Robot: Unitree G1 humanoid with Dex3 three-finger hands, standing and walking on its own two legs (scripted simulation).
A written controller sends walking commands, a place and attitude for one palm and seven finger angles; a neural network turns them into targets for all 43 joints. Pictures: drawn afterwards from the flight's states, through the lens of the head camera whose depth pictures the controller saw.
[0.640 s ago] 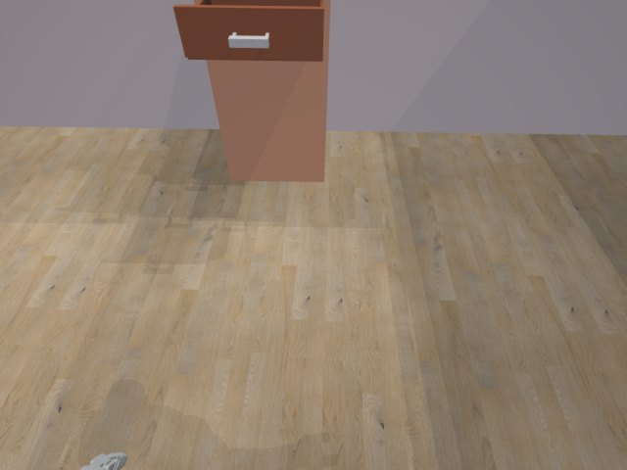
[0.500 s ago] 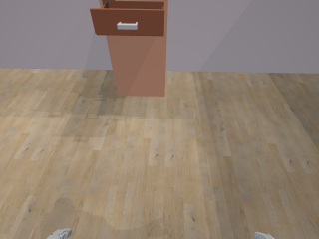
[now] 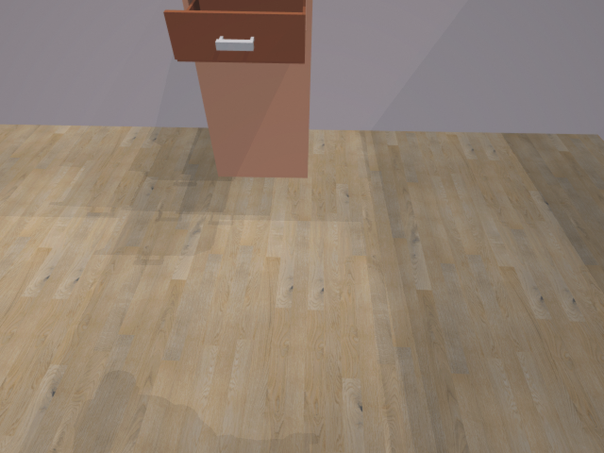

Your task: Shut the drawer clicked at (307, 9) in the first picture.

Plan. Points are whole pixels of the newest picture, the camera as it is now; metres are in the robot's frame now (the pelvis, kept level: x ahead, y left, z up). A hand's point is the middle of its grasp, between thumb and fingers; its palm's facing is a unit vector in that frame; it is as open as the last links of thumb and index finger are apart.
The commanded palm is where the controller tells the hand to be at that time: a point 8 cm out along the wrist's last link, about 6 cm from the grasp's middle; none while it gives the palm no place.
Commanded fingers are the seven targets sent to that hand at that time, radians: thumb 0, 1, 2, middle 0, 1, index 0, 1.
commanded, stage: stand and wait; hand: left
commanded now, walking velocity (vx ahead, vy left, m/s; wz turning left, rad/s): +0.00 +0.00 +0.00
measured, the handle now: (235, 42) +1.21 +0.27 +0.03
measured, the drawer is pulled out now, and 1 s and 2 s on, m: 0.29 0.29 0.29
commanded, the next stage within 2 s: look at it before walking up in 0.34 s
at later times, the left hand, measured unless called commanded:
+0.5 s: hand out of the picture +0.07 +0.24 -0.15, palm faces -0.03 -0.94 -0.33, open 7.4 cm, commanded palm none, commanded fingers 0.00 0.90 0.90 -0.20 -0.30 -0.20 -0.30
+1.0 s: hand out of the picture +0.07 +0.25 -0.15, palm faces -0.03 -0.94 -0.33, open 7.4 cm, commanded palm none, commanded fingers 0.00 0.90 0.90 -0.20 -0.30 -0.20 -0.30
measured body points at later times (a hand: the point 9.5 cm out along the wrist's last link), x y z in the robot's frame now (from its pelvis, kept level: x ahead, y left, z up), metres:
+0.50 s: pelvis -0.01 +0.00 +0.00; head -0.01 +0.00 +0.45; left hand +0.07 +0.29 -0.13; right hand +0.06 -0.29 -0.13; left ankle -0.01 +0.13 -0.74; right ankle -0.01 -0.11 -0.74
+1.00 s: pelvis +0.00 +0.00 +0.00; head +0.00 +0.00 +0.45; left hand +0.07 +0.30 -0.13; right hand +0.07 -0.29 -0.13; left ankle -0.01 +0.13 -0.74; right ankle -0.01 -0.11 -0.74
